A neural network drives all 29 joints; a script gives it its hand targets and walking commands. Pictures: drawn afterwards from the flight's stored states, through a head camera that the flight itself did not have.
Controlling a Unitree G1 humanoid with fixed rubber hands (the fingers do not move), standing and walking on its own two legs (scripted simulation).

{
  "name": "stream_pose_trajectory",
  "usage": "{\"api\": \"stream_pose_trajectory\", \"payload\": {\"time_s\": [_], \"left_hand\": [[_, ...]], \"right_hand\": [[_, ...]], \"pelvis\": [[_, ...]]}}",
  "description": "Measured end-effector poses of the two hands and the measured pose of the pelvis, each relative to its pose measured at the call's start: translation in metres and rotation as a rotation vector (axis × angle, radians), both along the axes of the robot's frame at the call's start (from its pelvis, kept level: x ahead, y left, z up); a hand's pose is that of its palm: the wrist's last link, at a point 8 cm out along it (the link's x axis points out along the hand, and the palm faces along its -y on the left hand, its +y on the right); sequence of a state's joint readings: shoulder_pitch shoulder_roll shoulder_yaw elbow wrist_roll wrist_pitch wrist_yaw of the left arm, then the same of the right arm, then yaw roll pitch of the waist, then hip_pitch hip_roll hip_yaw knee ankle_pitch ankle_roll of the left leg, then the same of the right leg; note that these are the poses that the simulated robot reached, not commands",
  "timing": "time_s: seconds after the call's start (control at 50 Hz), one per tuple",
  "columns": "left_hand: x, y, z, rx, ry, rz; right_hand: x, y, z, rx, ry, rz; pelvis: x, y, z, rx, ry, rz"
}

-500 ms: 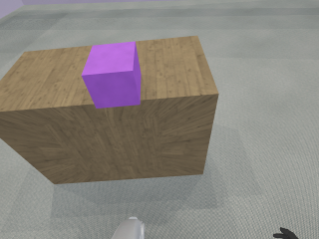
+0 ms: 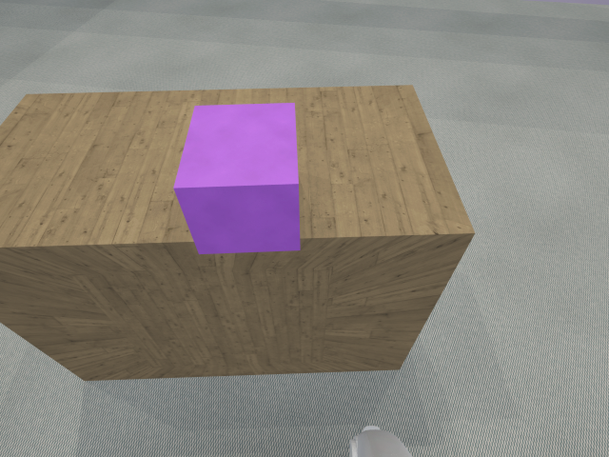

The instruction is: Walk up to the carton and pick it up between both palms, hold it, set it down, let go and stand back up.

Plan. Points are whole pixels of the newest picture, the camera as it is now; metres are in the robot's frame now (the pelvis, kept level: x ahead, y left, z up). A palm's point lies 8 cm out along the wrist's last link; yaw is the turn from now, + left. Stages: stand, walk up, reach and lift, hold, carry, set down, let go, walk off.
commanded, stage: walk up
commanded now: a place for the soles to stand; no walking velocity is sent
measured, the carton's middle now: (247, 177) +0.56 +0.09 +0.04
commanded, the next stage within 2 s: none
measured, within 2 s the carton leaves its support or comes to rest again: neither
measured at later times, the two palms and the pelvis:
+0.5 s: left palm out of the picture +0.12 +0.42 -0.06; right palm (494, 436) +0.18 -0.27 -0.13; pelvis +0.07 +0.05 -0.01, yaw +1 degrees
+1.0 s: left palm out of the picture +0.16 +0.44 -0.07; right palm (473, 412) +0.21 -0.25 -0.12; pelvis +0.10 +0.08 -0.02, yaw +2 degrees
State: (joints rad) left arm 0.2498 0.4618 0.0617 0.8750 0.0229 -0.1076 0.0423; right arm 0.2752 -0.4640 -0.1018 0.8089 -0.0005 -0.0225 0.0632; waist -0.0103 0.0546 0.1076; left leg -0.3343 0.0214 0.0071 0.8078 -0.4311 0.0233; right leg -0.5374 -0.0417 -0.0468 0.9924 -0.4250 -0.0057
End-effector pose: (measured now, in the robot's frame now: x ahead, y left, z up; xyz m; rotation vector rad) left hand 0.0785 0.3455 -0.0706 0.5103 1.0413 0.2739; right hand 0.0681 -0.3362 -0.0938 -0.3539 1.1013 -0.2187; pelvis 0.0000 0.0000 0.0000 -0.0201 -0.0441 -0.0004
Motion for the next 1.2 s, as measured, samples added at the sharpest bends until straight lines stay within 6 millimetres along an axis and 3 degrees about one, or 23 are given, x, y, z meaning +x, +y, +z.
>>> {"api": "stream_pose_trajectory", "payload": {"time_s": [0.12,0.2,0.28,0.44,0.52,0.58,0.66,0.74,0.96,1.06,1.14,1.2], "left_hand": [[0.006,-0.010,0.002,0.055,0.020,0.036],[0.006,-0.004,0.019,0.101,0.029,0.065],[0.013,0.007,0.029,0.130,0.038,0.071],[0.034,0.050,0.023,0.140,0.043,0.064],[0.050,0.085,0.011,0.131,0.034,0.046],[0.066,0.109,-0.006,0.123,0.026,0.044],[0.079,0.116,-0.008,0.089,0.021,0.036],[0.085,0.119,-0.009,0.063,0.022,0.038],[0.088,0.095,-0.008,0.063,0.029,0.047],[0.083,0.098,0.002,0.081,0.020,0.048],[0.083,0.111,-0.001,0.077,0.023,0.043],[0.086,0.121,-0.010,0.062,0.032,0.047]], "right_hand": [[0.046,-0.011,-0.021,0.040,-0.016,0.013],[0.079,-0.004,-0.024,0.073,-0.037,0.030],[0.096,0.010,-0.031,0.098,-0.035,0.033],[0.108,0.047,-0.033,0.087,-0.002,0.017],[0.114,0.075,-0.032,0.059,-0.004,0.013],[0.106,0.094,-0.040,0.039,0.008,0.013],[0.098,0.106,-0.028,0.019,0.040,0.002],[0.107,0.109,-0.016,-0.011,0.023,0.010],[0.134,0.090,-0.025,0.003,-0.031,0.017],[0.151,0.096,-0.023,0.023,-0.082,0.021],[0.145,0.107,-0.024,0.022,-0.081,0.012],[0.127,0.116,-0.028,0.010,-0.045,0.001]], "pelvis": [[0.028,-0.018,-0.010,0.022,-0.013,0.014],[0.040,-0.016,-0.005,0.038,-0.014,0.030],[0.049,-0.008,-0.004,0.040,-0.003,0.034],[0.066,0.031,-0.007,0.003,0.012,0.026],[0.076,0.063,-0.015,-0.020,0.016,0.020],[0.081,0.086,-0.028,-0.017,0.012,0.019],[0.090,0.101,-0.019,-0.024,0.011,0.019],[0.098,0.106,-0.014,-0.026,0.008,0.025],[0.106,0.085,-0.018,0.007,-0.002,0.028],[0.101,0.087,-0.015,0.025,-0.012,0.027],[0.099,0.099,-0.017,0.019,-0.017,0.020],[0.099,0.111,-0.021,0.009,-0.021,0.017]]}}
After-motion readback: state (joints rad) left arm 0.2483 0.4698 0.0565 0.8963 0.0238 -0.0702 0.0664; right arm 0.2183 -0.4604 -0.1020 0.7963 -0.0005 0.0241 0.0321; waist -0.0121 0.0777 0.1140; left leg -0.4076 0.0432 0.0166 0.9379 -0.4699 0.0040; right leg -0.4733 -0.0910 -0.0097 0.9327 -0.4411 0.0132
